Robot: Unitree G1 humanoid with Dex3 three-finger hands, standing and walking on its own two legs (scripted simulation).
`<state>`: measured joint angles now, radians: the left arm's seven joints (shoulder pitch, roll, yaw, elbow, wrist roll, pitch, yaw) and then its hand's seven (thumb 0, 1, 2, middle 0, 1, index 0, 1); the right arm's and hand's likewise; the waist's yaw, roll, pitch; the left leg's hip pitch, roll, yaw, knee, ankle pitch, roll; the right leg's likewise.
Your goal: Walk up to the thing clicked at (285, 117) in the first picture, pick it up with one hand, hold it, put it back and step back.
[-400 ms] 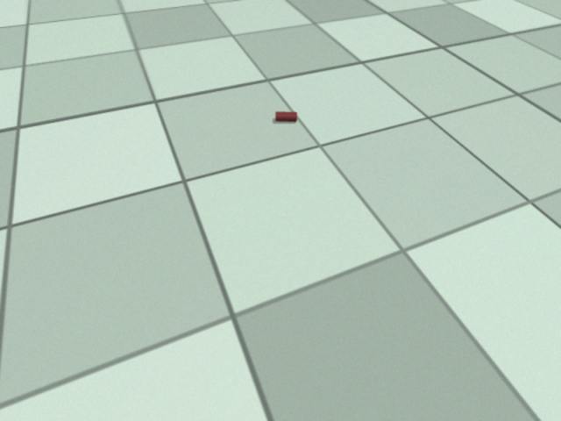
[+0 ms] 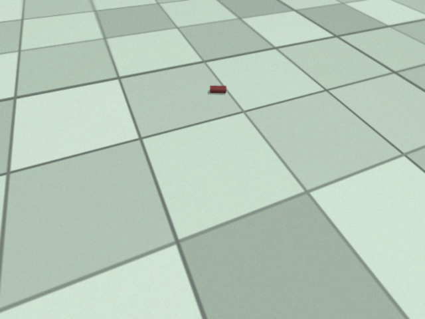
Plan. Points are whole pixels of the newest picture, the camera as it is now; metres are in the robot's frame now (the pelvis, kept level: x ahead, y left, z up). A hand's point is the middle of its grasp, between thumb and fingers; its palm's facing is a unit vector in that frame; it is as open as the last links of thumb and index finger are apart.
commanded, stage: stand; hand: left
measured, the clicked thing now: (218, 89) +1.89 -0.09 -0.75
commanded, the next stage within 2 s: walk up in 0.72 s
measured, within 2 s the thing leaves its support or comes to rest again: neither
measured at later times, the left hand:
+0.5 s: hand out of the picture +0.08 +0.24 -0.16, palm faces -0.02 -0.94 -0.33, open 7.4 cm
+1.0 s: hand out of the picture +0.15 +0.24 -0.14, palm faces -0.07 -0.92 -0.38, open 7.4 cm
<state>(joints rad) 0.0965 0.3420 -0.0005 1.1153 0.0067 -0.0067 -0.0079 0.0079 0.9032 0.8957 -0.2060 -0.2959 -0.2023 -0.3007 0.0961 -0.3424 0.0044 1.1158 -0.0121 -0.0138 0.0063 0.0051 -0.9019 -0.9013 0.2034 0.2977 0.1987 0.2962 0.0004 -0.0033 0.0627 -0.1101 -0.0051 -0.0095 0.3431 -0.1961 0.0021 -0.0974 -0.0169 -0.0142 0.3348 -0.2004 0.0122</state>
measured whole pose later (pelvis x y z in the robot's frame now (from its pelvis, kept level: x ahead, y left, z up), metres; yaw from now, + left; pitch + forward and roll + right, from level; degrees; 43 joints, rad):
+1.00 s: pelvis +0.04 -0.05 -0.01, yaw -2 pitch -2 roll +2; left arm 0.17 0.46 0.10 1.01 0.04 -0.01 -0.12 0.01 0.90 0.90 -0.20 -0.30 -0.20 -0.30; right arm 0.29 -0.43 -0.10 1.03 -0.05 -0.06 0.06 0.01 -0.90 -0.90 0.21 0.30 0.20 0.30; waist -0.03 -0.02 0.03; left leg -0.05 0.05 0.02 0.37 -0.30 0.00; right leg -0.39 -0.07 0.01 0.70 -0.41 -0.01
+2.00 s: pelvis +0.56 -0.19 -0.04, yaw -2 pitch -3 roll +1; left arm 0.16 0.43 0.09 0.87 0.01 -0.07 -0.10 0.01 0.90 0.90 -0.20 -0.30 -0.20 -0.30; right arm 0.34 -0.44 -0.06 0.94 -0.01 -0.06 0.04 0.01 -0.90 -0.90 0.20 0.30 0.20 0.30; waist -0.01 0.04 0.06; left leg -0.16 0.12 0.00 0.98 -0.48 0.01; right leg -0.44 -0.06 -0.08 0.74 -0.24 -0.03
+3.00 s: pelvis +1.02 -0.30 -0.03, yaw -3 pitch -3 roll +2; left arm 0.18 0.39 0.07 0.86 0.01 -0.07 -0.08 0.01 0.90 0.90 -0.21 -0.30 -0.20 -0.30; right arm 0.36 -0.44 -0.05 0.90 -0.01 -0.05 0.03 0.01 -0.90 -0.90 0.20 0.30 0.20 0.30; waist -0.02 0.03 0.10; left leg -0.23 0.05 0.01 1.00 -0.46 0.02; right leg -0.37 -0.06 -0.07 0.66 -0.23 -0.04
